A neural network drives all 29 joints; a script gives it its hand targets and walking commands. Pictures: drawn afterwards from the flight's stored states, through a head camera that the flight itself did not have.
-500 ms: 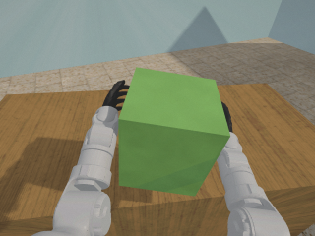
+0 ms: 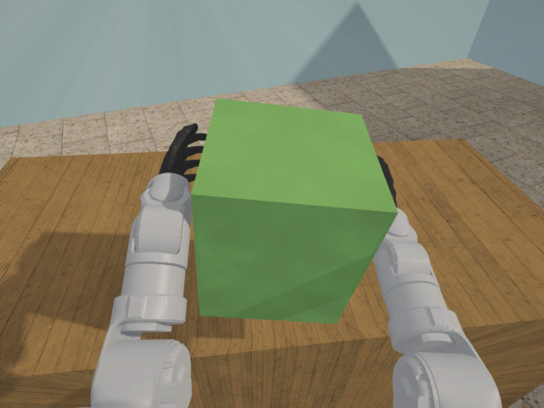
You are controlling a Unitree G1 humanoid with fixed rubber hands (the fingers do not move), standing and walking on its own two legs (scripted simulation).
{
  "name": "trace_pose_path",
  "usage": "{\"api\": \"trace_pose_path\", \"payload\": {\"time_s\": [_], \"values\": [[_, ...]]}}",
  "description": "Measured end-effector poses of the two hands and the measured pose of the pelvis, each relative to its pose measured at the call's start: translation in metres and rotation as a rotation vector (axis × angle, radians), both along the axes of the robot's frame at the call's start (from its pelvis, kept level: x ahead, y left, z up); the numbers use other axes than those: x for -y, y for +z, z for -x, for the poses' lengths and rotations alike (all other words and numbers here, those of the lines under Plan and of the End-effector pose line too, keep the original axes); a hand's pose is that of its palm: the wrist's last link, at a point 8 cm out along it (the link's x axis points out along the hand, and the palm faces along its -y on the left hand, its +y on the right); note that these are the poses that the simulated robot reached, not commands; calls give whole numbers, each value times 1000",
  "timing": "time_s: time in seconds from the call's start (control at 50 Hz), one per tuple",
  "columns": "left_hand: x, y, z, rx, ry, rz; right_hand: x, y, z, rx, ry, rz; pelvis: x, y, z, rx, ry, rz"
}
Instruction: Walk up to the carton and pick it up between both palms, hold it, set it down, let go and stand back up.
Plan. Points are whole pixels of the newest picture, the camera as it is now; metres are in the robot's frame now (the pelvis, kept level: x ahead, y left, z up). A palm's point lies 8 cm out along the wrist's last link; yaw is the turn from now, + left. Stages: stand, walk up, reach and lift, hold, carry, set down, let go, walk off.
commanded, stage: reach and lift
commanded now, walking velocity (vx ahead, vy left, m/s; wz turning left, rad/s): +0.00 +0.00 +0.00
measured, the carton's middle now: (279, 216) +0.35 -0.01 +0.14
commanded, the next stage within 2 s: hold in 0.58 s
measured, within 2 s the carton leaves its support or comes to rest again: neither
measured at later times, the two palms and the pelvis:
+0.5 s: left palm (173, 174) +0.37 +0.14 +0.20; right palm (379, 204) +0.36 -0.16 +0.16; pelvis +0.00 +0.00 +0.00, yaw +0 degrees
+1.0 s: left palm (166, 169) +0.36 +0.15 +0.22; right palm (384, 198) +0.35 -0.15 +0.18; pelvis -0.01 +0.00 +0.00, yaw +0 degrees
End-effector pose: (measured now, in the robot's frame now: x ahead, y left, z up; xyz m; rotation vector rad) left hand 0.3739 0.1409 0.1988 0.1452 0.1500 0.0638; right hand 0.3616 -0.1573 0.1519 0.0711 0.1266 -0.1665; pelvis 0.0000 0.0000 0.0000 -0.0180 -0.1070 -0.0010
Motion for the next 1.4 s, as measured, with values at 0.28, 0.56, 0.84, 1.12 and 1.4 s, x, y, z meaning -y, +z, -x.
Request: {"api": "trace_pose_path", "payload": {"time_s": [0.28, 0.56, 0.84, 1.12, 1.4], "values": [[-1, 2, 0, -15, 4, -1, -1, 1, -1, -12, 6, 1, 0, 0, 0, 2, 1, 0], [-1, 7, 1, -12, 7, 2, -1, 6, 0, -6, 7, 2, 0, 0, 1, 7, 1, 0], [-3, 19, 11, 11, 14, 8, -3, 18, 6, 20, 12, -8, 0, 0, 4, 31, 2, 0], [-6, 28, 21, 15, 14, 6, -5, 26, 15, 27, 13, -11, -2, -1, 9, 50, 4, -1], [-6, 30, 19, 15, 10, 6, -6, 26, 14, 29, 11, -9, -2, -1, 9, 50, 5, -1]]}}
